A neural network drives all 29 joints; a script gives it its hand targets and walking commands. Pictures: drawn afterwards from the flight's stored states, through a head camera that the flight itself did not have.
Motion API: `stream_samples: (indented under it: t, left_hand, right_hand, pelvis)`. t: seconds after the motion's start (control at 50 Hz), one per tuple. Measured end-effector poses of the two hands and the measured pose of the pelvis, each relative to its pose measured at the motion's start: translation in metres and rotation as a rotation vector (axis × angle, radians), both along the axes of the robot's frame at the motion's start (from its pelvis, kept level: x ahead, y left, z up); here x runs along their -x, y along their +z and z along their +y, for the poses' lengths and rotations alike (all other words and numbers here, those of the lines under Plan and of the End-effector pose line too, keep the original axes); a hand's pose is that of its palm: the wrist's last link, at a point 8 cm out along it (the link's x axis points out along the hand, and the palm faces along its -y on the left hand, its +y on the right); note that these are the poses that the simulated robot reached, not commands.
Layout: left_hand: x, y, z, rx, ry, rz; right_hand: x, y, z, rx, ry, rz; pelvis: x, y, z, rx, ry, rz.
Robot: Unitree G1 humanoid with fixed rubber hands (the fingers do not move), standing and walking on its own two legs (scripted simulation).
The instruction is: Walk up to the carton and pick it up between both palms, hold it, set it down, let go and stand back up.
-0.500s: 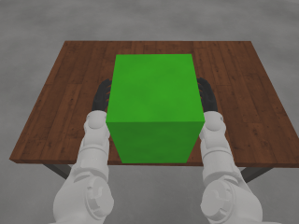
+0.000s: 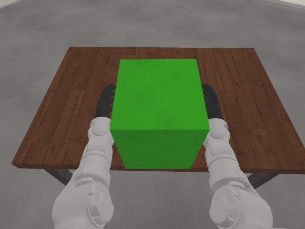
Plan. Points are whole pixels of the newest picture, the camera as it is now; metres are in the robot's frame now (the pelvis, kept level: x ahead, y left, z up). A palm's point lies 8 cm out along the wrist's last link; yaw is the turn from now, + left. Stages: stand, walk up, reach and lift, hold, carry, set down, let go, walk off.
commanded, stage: reach and lift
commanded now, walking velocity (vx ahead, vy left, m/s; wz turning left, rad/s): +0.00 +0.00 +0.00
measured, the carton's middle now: (157, 118) +0.42 -0.03 +0.03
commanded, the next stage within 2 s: none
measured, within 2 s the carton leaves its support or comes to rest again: leaves its support in 0.42 s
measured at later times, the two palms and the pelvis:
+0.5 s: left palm (100, 123) +0.40 +0.12 +0.07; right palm (214, 121) +0.37 -0.17 +0.07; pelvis -0.01 +0.01 +0.00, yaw +0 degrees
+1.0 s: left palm (93, 117) +0.38 +0.12 +0.12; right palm (221, 113) +0.35 -0.17 +0.12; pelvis -0.03 +0.00 +0.00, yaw +1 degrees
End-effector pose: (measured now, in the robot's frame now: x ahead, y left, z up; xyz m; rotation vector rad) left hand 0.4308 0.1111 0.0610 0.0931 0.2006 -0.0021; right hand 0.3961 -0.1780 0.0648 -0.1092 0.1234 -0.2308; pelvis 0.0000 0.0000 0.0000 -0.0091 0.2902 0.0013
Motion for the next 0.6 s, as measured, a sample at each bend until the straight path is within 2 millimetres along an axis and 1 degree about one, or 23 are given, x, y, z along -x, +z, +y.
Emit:
stream_samples:
  t: [0.18,0.38,0.48,0.6]
  left_hand:
    - [0.009,-0.001,0.003,0.005,0.007,0.006]
    - [0.026,-0.002,0.006,0.005,0.013,0.03]
    - [0.033,0.005,0.006,0.008,0.018,0.025]
    - [0.037,0.022,0.006,0.013,0.023,0.009]
  right_hand:
    - [0.008,-0.002,0.004,-0.015,-0.001,0.002]
    - [0.024,-0.003,0.007,-0.042,-0.004,0.023]
    - [0.03,0.005,0.007,-0.053,-0.003,0.017]
    - [0.033,0.024,0.007,-0.066,0.0,-0.001]
  pelvis:
    - [0.001,0.0,0.002,0.002,0.003,-0.002]
    - [0.005,-0.001,0.005,0.006,0.007,-0.024]
    - [0.01,-0.001,0.006,0.007,0.005,-0.043]
    - [0.017,-0.001,0.006,0.006,0.002,-0.083]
